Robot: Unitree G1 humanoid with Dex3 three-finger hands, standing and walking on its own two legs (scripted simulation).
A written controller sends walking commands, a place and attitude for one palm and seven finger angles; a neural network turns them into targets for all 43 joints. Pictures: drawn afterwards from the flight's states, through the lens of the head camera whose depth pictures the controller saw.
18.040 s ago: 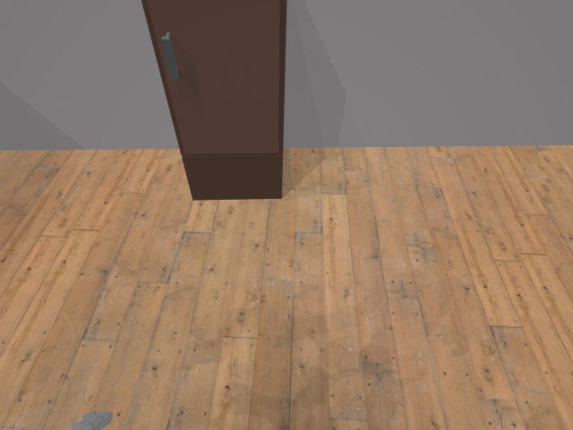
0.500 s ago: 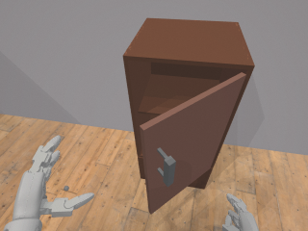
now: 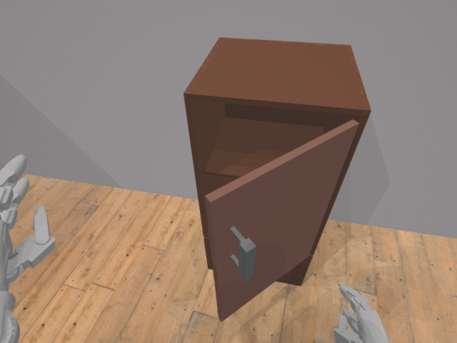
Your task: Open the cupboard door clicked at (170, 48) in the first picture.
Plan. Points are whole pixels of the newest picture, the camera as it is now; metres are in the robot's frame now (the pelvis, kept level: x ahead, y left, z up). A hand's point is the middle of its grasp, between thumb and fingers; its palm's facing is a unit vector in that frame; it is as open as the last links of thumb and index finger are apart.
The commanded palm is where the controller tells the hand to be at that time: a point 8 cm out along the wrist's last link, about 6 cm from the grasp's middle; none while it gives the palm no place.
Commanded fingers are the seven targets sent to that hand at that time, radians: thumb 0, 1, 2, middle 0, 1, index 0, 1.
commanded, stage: draw the hand back to the body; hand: left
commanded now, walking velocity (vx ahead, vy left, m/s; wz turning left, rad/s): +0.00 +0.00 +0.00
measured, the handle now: (240, 253) +0.31 +0.02 -0.05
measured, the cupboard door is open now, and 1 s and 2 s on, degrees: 46 46 46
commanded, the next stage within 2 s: step back with the hand held close in 0.24 s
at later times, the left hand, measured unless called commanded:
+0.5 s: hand (58, 242) +0.19 +0.26 +0.16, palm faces +0.45 -0.78 -0.43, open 7.5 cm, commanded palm +0.13 +0.29 +0.17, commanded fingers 0.00 0.90 0.90 -0.20 -0.30 -0.20 -0.30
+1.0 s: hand (18, 290) +0.12 +0.27 +0.15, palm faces +0.42 -0.76 -0.49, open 7.5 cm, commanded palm +0.07 +0.31 +0.17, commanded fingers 0.00 0.90 0.90 -0.20 -0.30 -0.20 -0.30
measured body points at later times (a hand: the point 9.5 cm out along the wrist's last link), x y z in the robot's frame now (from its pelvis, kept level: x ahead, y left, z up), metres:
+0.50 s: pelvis -0.01 -0.01 +0.00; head -0.02 -0.02 +0.45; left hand +0.16 +0.30 +0.18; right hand +0.17 -0.24 -0.08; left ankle -0.03 +0.10 -0.74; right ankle +0.01 -0.11 -0.74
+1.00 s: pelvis -0.08 +0.01 -0.01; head -0.07 +0.02 +0.44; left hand +0.10 +0.31 +0.18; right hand +0.09 -0.23 -0.09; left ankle -0.03 +0.10 -0.74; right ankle +0.01 -0.11 -0.74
